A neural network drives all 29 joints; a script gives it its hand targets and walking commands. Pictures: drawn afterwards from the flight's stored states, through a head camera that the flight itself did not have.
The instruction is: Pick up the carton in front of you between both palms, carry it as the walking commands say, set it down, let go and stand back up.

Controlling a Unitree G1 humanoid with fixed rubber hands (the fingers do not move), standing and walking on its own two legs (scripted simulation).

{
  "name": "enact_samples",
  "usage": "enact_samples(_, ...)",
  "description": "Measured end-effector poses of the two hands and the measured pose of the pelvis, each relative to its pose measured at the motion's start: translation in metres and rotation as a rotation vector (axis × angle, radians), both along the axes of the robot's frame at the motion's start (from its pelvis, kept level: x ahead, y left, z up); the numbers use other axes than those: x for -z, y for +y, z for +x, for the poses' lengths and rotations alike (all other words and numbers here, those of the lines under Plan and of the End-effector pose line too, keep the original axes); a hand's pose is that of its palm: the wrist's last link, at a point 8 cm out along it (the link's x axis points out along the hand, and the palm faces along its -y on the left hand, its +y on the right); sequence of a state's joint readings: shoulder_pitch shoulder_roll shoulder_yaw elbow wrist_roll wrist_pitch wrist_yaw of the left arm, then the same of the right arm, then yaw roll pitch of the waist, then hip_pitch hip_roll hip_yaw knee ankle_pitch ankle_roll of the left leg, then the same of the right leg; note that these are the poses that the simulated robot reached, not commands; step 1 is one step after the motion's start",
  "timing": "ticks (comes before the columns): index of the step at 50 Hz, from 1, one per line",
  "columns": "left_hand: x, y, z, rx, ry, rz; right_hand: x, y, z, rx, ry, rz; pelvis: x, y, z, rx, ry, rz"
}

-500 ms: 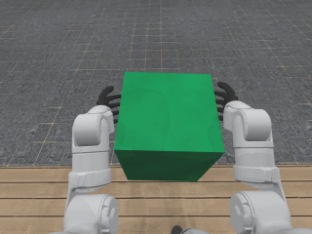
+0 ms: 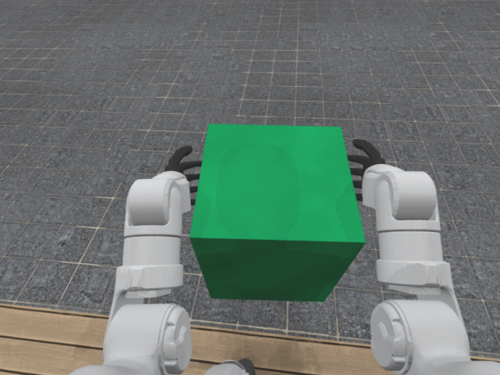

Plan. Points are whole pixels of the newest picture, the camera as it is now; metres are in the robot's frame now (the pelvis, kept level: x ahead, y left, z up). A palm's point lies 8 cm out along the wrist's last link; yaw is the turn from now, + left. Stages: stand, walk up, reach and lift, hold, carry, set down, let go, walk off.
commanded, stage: carry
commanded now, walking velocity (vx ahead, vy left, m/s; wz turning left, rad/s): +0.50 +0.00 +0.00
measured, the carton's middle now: (270, 219) +0.35 +0.01 +0.04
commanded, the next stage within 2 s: none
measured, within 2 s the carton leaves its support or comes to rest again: neither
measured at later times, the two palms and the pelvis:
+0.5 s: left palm (215, 95) +0.67 +0.14 +0.09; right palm (348, 96) +0.65 -0.16 +0.09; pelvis +0.30 +0.01 -0.03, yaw -1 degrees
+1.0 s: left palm (220, 44) +0.95 +0.16 +0.08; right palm (322, 41) +0.96 -0.13 +0.08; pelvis +0.59 +0.01 -0.05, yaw -1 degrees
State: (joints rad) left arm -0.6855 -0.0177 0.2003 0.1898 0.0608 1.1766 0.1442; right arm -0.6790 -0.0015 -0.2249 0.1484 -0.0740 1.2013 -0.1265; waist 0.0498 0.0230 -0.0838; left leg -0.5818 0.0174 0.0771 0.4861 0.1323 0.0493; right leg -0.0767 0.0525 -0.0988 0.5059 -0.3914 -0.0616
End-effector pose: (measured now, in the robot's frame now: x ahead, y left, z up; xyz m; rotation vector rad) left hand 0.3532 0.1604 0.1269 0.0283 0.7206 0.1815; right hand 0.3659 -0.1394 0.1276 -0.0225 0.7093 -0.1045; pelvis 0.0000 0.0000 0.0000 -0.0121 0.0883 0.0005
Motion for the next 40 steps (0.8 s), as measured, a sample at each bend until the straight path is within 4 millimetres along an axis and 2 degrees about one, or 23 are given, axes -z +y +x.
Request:
enact_samples(4,0.031,0.011,0.065,0.033,-0.004,-0.014,0.024,0.011,0.056,0.016,-0.003,-0.041,0.032,0.013,0.063,0.018,-0.022,-0.001)
enact_samples(7,0.059,0.011,0.096,0.063,0.073,-0.013,0.052,0.011,0.078,0.039,0.075,-0.061,0.035,0.020,0.092,0.022,-0.022,0.001)
enact_samples(10,0.072,0.007,0.126,0.091,0.117,-0.015,0.067,0.009,0.098,0.055,0.120,-0.034,0.030,0.027,0.120,0.026,-0.017,-0.005)
enact_samples(16,0.069,-0.001,0.195,0.100,0.074,-0.036,0.064,0.002,0.158,0.100,0.078,-0.014,0.021,0.030,0.181,0.027,0.004,-0.011)
enact_samples(21,0.054,-0.008,0.258,0.089,0.004,-0.043,0.049,-0.005,0.222,0.101,0.009,-0.006,0.021,0.023,0.244,0.027,0.010,-0.003)
enact_samples(25,0.040,-0.018,0.316,0.088,-0.063,-0.033,0.037,-0.016,0.283,0.092,-0.058,-0.004,0.033,0.012,0.303,0.026,0.004,0.015)
enact_samples(29,0.041,-0.030,0.374,0.079,-0.091,0.004,0.044,-0.028,0.348,0.063,-0.085,0.005,0.059,0.000,0.365,0.013,-0.015,0.016)
enact_samples(31,0.049,-0.031,0.394,0.072,-0.051,0.025,0.053,-0.029,0.373,0.044,-0.045,0.003,0.063,-0.004,0.385,0.013,-0.015,0.008)
enact_samples(35,0.065,-0.025,0.422,0.037,0.045,0.018,0.066,-0.023,0.414,0.007,0.051,-0.003,0.055,-0.011,0.421,0.010,-0.012,0.018)
enact_samples(40,0.065,-0.015,0.467,0.002,0.062,0.009,0.066,-0.013,0.467,-0.014,0.069,0.005,0.046,-0.012,0.468,0.011,-0.003,0.022)
